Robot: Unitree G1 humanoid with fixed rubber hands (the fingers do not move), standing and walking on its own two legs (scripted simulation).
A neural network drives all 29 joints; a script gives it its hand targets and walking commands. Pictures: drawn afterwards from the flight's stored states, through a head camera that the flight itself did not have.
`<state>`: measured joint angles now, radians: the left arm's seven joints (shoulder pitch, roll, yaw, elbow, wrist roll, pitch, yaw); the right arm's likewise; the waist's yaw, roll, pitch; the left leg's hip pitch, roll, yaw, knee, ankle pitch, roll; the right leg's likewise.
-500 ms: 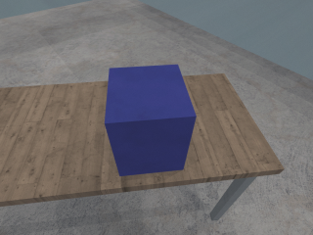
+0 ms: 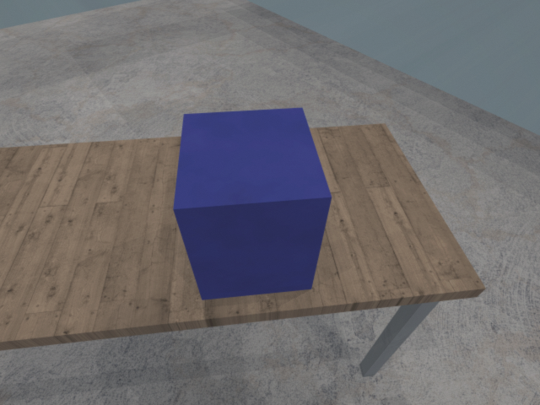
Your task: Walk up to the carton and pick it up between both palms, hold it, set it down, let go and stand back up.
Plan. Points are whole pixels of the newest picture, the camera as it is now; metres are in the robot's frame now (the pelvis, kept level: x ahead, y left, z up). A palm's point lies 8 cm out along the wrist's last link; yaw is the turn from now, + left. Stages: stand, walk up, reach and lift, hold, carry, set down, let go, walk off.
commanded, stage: stand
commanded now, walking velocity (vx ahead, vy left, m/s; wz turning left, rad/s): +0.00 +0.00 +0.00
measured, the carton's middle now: (250, 206) +0.44 +0.03 +0.04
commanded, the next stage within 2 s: none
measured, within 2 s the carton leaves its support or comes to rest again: neither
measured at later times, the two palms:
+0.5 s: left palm out of the picture -0.02 +0.19 -0.15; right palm out of the picture -0.02 -0.21 -0.15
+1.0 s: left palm out of the picture +0.00 +0.20 -0.15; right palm out of the picture -0.02 -0.20 -0.15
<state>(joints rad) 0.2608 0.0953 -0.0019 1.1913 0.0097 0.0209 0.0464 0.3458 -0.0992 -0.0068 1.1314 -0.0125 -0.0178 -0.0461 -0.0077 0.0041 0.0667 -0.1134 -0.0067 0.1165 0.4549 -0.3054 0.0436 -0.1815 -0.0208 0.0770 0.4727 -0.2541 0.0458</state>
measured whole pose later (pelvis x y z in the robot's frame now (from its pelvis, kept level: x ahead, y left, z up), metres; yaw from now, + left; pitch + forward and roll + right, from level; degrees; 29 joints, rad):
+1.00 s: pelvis +0.01 +0.00 +0.00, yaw +0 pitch -1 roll +0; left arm 0.26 0.11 0.01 1.17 0.01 0.01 0.05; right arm 0.32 -0.09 -0.01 1.14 -0.01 -0.02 -0.04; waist -0.01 0.00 0.05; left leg -0.12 0.01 0.11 0.45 -0.32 0.04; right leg -0.18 -0.01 0.07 0.46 -0.26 0.04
